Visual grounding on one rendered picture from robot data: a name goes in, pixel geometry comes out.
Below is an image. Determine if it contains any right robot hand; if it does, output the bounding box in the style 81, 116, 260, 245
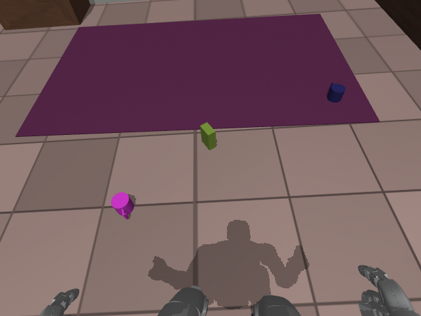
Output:
358, 265, 415, 316

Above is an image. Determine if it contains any left robot hand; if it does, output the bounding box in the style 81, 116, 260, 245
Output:
40, 288, 80, 316

